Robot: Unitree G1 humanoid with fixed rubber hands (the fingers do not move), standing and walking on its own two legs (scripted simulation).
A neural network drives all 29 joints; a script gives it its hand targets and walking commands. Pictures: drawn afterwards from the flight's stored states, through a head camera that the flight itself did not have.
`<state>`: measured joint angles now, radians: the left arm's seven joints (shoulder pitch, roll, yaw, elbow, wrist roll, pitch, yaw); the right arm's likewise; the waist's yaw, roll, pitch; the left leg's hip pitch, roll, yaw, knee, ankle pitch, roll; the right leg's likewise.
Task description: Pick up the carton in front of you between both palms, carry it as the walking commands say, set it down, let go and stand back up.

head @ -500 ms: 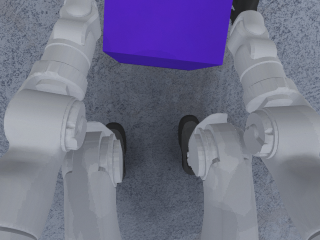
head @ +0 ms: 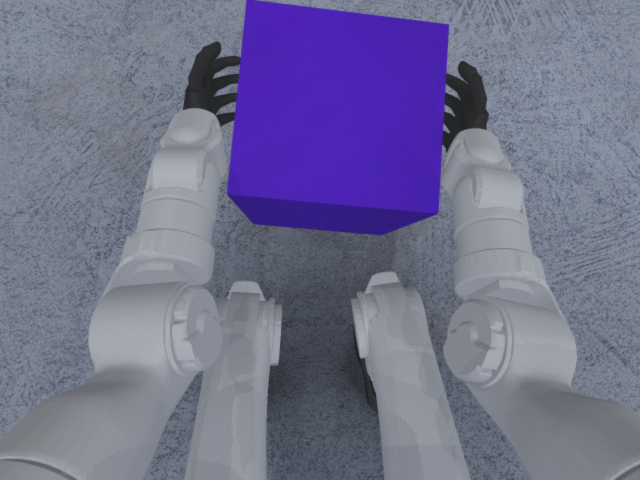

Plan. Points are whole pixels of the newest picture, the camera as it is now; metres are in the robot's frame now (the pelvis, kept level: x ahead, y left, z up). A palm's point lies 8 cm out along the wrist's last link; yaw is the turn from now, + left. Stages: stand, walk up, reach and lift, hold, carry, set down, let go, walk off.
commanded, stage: reach and lift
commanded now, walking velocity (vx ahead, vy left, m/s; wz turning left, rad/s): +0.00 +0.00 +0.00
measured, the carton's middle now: (330, 145) +0.50 -0.03 -0.13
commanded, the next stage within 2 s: none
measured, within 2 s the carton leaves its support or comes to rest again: neither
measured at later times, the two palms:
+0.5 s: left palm (142, 75) +0.48 +0.13 +0.08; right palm (537, 90) +0.46 -0.17 +0.08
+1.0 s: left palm out of the picture +0.43 +0.14 +0.24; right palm out of the picture +0.42 -0.16 +0.24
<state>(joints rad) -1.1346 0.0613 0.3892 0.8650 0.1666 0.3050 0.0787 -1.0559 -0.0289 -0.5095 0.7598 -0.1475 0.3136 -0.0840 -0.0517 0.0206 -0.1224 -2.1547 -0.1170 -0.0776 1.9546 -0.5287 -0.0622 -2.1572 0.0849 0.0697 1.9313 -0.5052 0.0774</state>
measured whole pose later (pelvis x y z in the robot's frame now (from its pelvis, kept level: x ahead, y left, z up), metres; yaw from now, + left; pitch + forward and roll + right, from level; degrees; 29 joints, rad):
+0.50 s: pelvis +0.03 +0.00 +0.13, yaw +0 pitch +38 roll +0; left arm -0.81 -0.05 0.37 0.66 0.17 0.33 0.06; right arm -0.77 0.05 -0.44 0.61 -0.17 0.34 -0.06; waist -0.04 0.02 -0.25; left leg -1.71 -0.12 -0.10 1.56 -0.51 -0.05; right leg -1.72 0.09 0.10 1.54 -0.49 0.06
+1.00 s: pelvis +0.09 +0.00 +0.27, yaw +0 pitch +21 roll +0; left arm -0.43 -0.12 0.32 0.59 0.19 0.30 0.05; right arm -0.43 0.12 -0.35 0.58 -0.19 0.31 -0.04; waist -0.02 0.01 -0.21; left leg -0.93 -0.09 -0.13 0.97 -0.41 -0.02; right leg -0.94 0.07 0.13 0.96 -0.39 0.03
